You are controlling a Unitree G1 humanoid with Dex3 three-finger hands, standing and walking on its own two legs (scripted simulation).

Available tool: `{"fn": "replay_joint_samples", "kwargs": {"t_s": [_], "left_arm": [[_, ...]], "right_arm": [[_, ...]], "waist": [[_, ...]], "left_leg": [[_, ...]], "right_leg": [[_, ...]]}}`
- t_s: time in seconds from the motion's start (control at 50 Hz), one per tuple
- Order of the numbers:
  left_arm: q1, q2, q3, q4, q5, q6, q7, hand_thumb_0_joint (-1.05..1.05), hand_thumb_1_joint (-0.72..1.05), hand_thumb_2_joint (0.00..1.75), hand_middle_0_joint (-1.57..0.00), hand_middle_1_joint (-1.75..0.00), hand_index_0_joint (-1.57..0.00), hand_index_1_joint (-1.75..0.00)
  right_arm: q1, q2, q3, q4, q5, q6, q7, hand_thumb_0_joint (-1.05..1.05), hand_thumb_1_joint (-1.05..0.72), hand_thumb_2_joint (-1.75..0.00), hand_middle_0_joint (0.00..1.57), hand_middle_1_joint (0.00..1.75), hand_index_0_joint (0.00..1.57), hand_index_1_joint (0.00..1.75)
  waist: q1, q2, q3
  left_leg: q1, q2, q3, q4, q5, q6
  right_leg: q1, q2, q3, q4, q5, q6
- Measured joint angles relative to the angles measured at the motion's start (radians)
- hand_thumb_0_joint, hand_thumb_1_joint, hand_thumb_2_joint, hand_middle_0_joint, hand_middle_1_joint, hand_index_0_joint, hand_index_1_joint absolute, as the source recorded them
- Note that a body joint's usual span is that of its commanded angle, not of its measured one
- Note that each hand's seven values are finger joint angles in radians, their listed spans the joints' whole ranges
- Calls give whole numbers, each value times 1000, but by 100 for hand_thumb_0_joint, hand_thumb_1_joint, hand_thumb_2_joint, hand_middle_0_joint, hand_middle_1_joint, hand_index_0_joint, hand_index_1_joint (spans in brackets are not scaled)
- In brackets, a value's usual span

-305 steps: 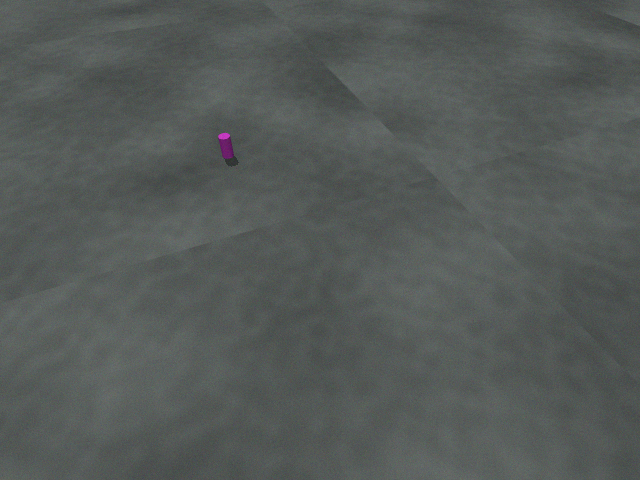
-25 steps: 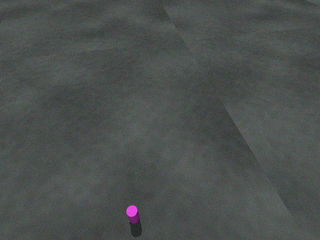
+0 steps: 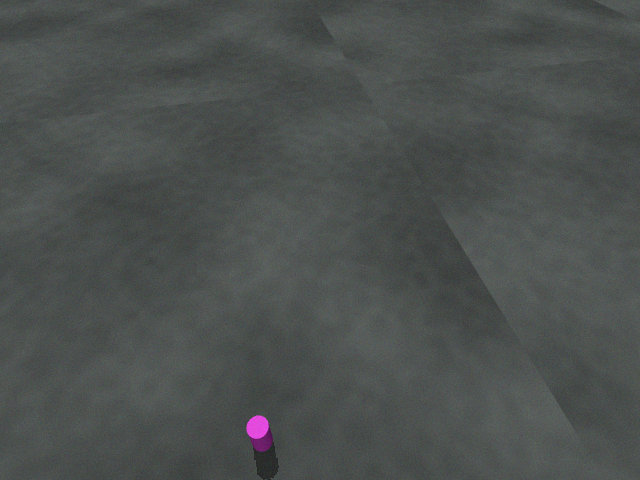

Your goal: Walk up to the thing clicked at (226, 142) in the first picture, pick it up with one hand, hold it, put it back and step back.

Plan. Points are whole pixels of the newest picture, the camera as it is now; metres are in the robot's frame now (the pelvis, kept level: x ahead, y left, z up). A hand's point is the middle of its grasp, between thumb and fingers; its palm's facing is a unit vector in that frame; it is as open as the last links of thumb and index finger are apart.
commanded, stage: stand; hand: left
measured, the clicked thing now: (260, 434) +0.43 +0.19 -0.72
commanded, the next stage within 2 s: none
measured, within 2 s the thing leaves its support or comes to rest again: neither
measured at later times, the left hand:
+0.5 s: hand out of the picture +0.08 +0.24 -0.15, palm faces -0.03 -0.94 -0.34, open 7.4 cm
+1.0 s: hand out of the picture +0.08 +0.24 -0.15, palm faces -0.04 -0.94 -0.34, open 7.4 cm
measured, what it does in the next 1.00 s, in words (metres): stands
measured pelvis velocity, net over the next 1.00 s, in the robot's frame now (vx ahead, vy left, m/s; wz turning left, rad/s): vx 0.01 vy -0.01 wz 0.00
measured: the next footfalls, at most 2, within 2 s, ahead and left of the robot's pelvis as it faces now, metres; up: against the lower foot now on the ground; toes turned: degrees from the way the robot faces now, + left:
none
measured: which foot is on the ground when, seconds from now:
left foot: down 0.00-1.00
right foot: down 0.00-1.00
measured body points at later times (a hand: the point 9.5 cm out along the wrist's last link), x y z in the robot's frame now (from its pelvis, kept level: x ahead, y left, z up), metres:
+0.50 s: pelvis +0.01 -0.01 +0.00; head +0.02 -0.01 +0.45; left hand +0.09 +0.29 -0.13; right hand +0.09 -0.31 -0.13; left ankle +0.02 +0.13 -0.75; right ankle +0.01 -0.14 -0.75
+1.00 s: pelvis +0.01 -0.01 +0.00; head +0.02 -0.02 +0.45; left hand +0.09 +0.29 -0.13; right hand +0.08 -0.32 -0.13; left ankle +0.02 +0.13 -0.75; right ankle +0.01 -0.14 -0.75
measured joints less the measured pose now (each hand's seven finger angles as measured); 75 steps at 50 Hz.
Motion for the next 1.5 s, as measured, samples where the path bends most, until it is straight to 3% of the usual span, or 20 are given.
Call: {"fn": "replay_joint_samples", "kwargs": {"t_s": [0.88,1.5], "left_arm": [[28,8,-11,-24,0,2,-3,0,90,90,-20,-30,-21,-30],[36,14,-15,-29,3,0,-1,0,90,90,-20,-30,-21,-30]], "right_arm": [[15,-5,7,-9,-1,-3,-2,0,-91,-90,21,30,21,30],[23,-3,11,-20,0,-3,-3,0,-91,-90,21,30,21,30]], "waist": [[3,2,-1],[5,-4,-3]], "left_leg": [[18,24,-5,-16,-2,-22],[23,19,0,-15,-9,-16]], "right_leg": [[12,24,-5,-4,-10,-22],[19,19,-1,-9,-12,-16]]}}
